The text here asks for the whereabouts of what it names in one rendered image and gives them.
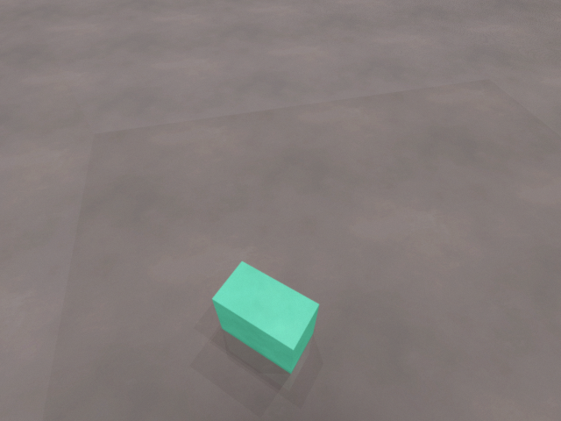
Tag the carton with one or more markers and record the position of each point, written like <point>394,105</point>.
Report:
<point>268,316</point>

